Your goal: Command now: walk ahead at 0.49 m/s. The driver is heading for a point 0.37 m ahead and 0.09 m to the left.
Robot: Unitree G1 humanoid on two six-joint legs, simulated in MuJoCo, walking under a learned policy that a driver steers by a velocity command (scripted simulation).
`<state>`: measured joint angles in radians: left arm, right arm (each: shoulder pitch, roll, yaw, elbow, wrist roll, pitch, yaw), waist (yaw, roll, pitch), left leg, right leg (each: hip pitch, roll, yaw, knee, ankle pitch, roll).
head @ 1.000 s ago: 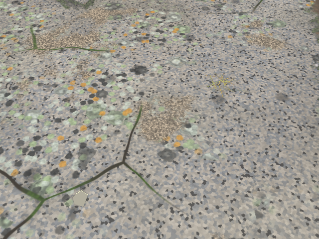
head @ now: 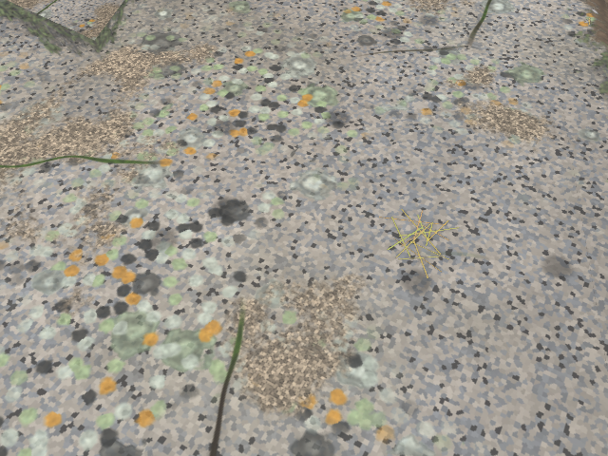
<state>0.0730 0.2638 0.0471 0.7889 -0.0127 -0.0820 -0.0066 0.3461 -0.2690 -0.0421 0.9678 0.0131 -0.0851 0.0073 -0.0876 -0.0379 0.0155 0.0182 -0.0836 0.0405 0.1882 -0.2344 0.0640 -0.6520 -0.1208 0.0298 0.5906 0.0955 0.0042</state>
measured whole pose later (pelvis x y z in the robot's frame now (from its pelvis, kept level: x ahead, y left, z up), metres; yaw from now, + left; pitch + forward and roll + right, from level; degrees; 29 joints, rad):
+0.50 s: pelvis +0.27 -0.03 +0.00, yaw +8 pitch +1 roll -3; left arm 0.27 0.25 0.06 0.95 0.00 -0.08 0.01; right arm 0.11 -0.27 -0.05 0.83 0.00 -0.04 0.02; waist 0.06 0.04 0.05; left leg -0.58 0.07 -0.03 0.63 -0.02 0.01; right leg -0.05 0.02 -0.17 0.27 -0.24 -0.02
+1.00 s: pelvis +0.37 -0.01 -0.01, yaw +9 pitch -1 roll +0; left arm 0.21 0.23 0.03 1.05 0.02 -0.01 0.03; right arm 0.13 -0.22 -0.04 0.94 -0.01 0.00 -0.02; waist 0.00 0.01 0.01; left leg -0.31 -0.02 0.03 0.47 -0.16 0.02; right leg -0.21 -0.04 0.00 0.52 -0.30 0.03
